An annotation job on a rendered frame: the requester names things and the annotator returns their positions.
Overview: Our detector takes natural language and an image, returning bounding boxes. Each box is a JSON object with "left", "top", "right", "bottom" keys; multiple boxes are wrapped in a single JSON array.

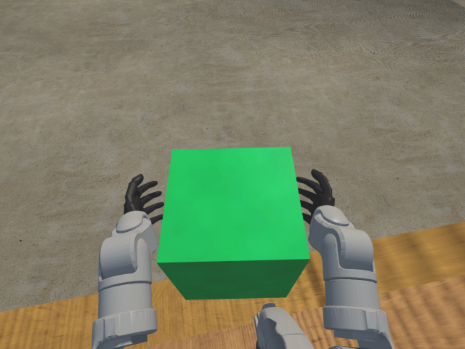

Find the right robot forearm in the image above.
[{"left": 308, "top": 205, "right": 395, "bottom": 349}]

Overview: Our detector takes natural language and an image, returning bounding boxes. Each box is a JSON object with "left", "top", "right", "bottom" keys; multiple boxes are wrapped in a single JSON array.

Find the right robot hand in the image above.
[{"left": 296, "top": 169, "right": 335, "bottom": 224}]

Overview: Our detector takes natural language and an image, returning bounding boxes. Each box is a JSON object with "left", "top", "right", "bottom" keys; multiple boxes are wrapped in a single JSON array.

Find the robot right thigh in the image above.
[{"left": 254, "top": 307, "right": 314, "bottom": 349}]

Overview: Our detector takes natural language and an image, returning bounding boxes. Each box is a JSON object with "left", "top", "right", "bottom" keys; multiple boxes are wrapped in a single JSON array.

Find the left robot forearm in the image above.
[{"left": 92, "top": 211, "right": 158, "bottom": 349}]

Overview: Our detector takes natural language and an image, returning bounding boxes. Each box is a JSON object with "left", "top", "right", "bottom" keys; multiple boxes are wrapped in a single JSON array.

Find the left robot hand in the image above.
[{"left": 124, "top": 174, "right": 164, "bottom": 224}]

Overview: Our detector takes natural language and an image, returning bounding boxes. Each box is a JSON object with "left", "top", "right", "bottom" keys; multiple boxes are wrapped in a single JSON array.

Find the carton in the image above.
[{"left": 157, "top": 147, "right": 310, "bottom": 300}]

